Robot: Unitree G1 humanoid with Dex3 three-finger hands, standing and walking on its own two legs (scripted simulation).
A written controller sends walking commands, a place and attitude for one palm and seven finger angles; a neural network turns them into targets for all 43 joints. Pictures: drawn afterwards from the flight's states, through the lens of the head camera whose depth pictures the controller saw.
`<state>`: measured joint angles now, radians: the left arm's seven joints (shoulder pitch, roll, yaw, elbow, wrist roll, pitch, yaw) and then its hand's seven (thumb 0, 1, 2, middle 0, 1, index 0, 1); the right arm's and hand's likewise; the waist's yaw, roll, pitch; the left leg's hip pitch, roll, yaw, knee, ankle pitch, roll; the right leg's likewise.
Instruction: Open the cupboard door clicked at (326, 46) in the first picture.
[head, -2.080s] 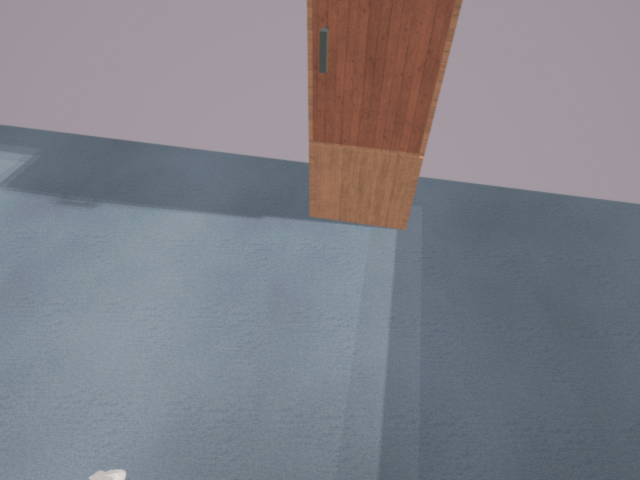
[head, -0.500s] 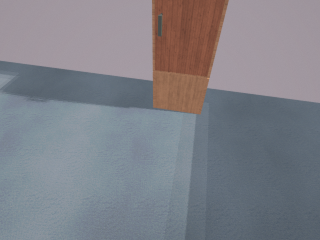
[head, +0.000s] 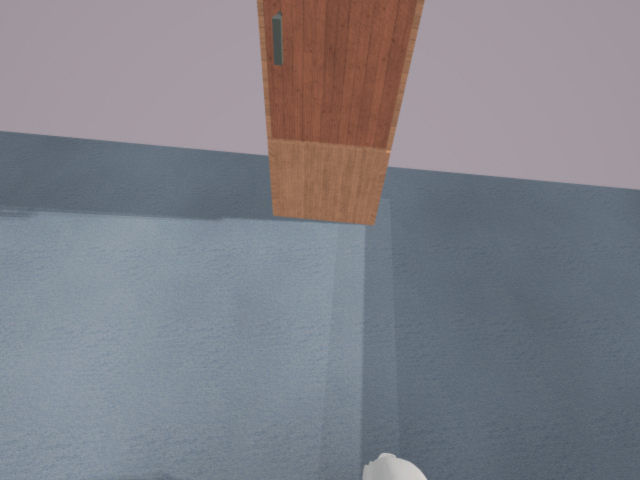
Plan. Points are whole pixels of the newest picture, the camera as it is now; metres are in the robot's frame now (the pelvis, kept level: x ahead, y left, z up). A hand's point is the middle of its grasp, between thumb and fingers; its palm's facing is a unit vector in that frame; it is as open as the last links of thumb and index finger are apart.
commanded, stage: walk to a spot facing it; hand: left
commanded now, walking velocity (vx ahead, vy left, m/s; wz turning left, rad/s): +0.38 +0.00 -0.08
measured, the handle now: (279, 38) +1.18 +0.14 +0.01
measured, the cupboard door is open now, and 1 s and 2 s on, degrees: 0 0 0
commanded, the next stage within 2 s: turn to face it in 0.44 s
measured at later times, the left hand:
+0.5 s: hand (221, 451) +0.19 +0.15 -0.18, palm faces +0.14 -0.98 -0.14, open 7.3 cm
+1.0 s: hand (218, 362) +0.33 +0.18 -0.18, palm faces +0.06 -0.98 -0.19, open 7.3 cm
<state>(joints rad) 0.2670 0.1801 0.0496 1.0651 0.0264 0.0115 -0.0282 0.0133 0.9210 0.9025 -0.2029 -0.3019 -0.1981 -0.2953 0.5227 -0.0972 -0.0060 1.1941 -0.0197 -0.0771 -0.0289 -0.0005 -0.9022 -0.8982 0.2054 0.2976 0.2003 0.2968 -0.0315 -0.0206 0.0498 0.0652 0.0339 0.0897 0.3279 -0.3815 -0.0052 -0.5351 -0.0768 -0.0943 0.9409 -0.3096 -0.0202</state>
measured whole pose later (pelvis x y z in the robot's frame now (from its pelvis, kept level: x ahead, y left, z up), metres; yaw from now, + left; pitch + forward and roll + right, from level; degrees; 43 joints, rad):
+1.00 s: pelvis +0.33 +0.01 -0.01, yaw +0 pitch -2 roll +1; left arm 0.30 0.14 0.04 1.07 0.03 0.01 0.02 0.01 0.92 0.90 -0.20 -0.30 -0.20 -0.29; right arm 0.25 -0.15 -0.04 1.10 -0.01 0.00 -0.03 -0.01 -0.93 -0.90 0.20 0.30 0.20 0.30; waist 0.02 -0.02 0.03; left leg -0.21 0.05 0.27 0.55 -0.30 0.04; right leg -0.27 -0.07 -0.07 0.57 -0.25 0.02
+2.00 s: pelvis +0.58 -0.04 -0.01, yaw -4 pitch -2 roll -2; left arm 0.39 0.14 0.04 1.12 0.02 -0.04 0.01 0.00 0.91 0.90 -0.20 -0.30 -0.20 -0.30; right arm 0.13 -0.17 -0.04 1.01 -0.02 -0.04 0.01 0.00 -0.91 -0.90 0.20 0.30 0.19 0.30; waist 0.05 0.00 0.03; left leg -0.34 0.08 0.11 0.55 -0.17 0.01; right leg -0.09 -0.02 -0.17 0.49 -0.36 0.00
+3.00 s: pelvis +0.57 -0.12 +0.01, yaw -5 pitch -1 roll +0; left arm 0.29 0.14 0.02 1.13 0.01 0.01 0.02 0.00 0.92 0.90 -0.20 -0.30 -0.20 -0.30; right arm 0.29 -0.11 -0.01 1.15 -0.01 0.01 -0.03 0.00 -0.90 -0.90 0.20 0.30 0.20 0.30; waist 0.00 0.00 0.02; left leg -0.16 0.05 0.03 0.40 -0.23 -0.03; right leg -0.20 0.00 -0.09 0.41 -0.20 -0.04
